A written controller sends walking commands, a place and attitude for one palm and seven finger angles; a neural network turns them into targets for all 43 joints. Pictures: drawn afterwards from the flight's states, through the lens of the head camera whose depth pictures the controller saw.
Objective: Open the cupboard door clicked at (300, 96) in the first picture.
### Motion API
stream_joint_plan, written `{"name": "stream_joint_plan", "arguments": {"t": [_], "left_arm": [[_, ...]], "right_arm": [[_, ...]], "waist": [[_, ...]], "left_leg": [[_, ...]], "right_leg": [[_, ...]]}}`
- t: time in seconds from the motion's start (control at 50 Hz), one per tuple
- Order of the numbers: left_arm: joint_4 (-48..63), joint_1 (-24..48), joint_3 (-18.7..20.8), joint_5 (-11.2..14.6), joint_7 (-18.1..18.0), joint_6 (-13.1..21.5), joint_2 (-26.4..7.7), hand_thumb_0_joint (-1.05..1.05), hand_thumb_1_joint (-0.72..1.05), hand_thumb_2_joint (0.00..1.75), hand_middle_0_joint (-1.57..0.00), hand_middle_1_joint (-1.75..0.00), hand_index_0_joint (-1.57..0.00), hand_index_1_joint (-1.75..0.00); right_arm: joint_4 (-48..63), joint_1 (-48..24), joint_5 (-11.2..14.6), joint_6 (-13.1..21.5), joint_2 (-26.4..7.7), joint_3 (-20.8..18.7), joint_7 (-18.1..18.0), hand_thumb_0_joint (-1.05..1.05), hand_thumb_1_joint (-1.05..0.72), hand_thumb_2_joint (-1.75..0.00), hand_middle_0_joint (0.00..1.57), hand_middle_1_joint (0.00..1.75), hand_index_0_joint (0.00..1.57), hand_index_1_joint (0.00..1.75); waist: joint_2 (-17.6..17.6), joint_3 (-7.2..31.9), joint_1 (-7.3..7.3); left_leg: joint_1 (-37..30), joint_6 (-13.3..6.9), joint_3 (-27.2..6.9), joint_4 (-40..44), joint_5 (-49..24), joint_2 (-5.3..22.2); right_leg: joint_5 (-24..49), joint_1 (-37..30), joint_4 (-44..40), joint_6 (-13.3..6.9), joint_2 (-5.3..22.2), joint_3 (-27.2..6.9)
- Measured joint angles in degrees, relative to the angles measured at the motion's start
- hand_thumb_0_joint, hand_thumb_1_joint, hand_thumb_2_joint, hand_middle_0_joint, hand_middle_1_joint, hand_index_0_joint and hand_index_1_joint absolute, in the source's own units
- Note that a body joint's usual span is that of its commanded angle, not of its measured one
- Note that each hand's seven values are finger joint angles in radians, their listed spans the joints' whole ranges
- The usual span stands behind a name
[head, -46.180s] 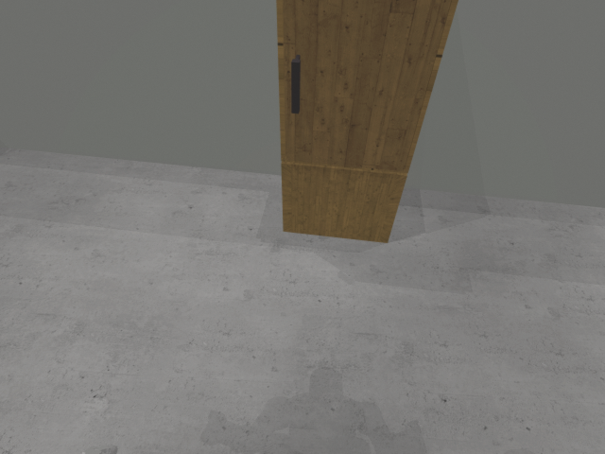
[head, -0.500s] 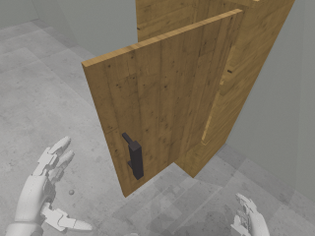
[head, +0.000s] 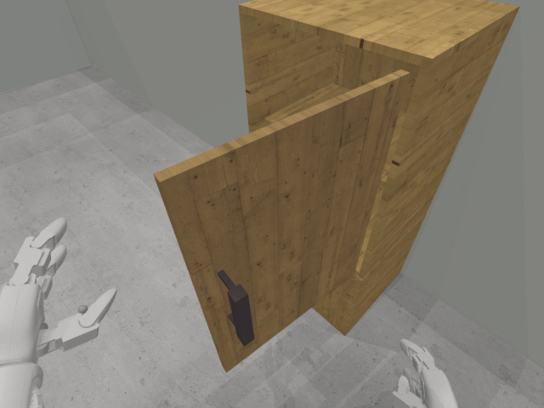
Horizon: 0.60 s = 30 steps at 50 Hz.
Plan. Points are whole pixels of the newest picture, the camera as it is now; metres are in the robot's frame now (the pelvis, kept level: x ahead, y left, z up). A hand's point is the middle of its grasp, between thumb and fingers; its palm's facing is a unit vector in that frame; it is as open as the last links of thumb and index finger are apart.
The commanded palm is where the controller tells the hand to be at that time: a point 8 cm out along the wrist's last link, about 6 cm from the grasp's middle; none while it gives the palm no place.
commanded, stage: draw the hand back to the body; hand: left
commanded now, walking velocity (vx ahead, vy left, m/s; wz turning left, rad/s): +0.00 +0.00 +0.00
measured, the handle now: (235, 308) +0.29 +0.10 -0.04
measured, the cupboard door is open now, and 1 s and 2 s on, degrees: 83 83 83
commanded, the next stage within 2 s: step back with the hand held close in 0.52 s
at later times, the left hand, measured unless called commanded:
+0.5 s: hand (75, 298) +0.19 +0.24 +0.16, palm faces +0.44 -0.81 -0.39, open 7.5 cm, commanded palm +0.13 +0.28 +0.17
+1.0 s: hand (45, 326) +0.15 +0.26 +0.15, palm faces +0.35 -0.80 -0.49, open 7.4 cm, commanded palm +0.09 +0.30 +0.18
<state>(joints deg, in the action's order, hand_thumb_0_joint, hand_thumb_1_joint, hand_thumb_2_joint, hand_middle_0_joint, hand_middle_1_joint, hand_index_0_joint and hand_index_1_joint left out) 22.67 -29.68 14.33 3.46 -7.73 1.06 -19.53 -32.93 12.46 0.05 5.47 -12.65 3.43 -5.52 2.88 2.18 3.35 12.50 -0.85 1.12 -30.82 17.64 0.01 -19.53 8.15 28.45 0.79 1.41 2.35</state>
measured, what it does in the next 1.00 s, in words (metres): shifts its weight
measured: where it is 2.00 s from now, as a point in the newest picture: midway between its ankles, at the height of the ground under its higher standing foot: outside the picture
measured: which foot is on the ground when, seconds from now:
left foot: down 0.00-1.00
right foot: down 0.00-1.00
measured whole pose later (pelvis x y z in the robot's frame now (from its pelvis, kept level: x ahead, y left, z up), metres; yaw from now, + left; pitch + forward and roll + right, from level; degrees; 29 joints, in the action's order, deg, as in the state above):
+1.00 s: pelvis -0.05 +0.00 +0.01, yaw -1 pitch +0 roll -1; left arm 26.9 -32.4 21.6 3.6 -7.1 7.3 -23.9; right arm -32.3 9.4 0.2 -1.0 -13.5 -0.4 -5.6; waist 1.7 -1.8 0.4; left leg 15.3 -0.9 1.9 -26.0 10.5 0.9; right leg -12.1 11.5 23.8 0.8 0.5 1.6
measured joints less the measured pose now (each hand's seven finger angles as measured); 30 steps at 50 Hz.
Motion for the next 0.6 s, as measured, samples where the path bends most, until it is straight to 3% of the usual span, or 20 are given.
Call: {"name": "stream_joint_plan", "arguments": {"t": [0.2, 0.28, 0.6], "left_arm": [[0.93, 3.03, 4.99, 0.72, 0.50, 1.48, -1.06, 0.01, 0.69, 0.82, -0.20, -0.30, -0.20, -0.31], [0.06, 3.24, 5.10, 0.91, 0.79, 1.74, -0.18, 0.01, 0.79, 0.86, -0.20, -0.30, -0.21, -0.31], [-0.39, 2.75, 4.40, 0.81, 1.11, 2.45, 0.02, 0.02, 0.88, 0.90, -0.21, -0.30, -0.21, -0.31]], "right_arm": [[-1.67, -1.51, -0.32, -0.43, -0.32, -1.18, 0.55, 0.02, -0.90, -0.90, 0.20, 0.30, 0.20, 0.30], [-1.92, -1.76, -0.34, -0.97, -0.42, -1.64, 0.84, 0.02, -0.90, -0.90, 0.20, 0.30, 0.20, 0.30], [-3.59, -1.39, -0.50, -0.05, -0.14, -2.24, 0.31, 0.02, -0.90, -0.90, 0.20, 0.30, 0.20, 0.30]], "waist": [[0.35, -1.26, 0.68], [0.59, -1.62, 0.60], [0.37, -2.79, 0.49]], "left_leg": [[-3.71, 0.56, 0.17, 4.11, -1.78, 0.48], [-4.50, 0.74, 0.28, 5.15, -2.38, 0.66], [-6.17, 1.43, 0.19, 6.75, -3.77, 1.53]], "right_leg": [[1.75, -3.44, -3.86, -0.52, -0.58, -0.15], [2.24, -4.02, -4.60, -0.70, -0.78, -0.26], [3.66, -5.63, -6.23, -1.43, -1.70, -0.21]]}}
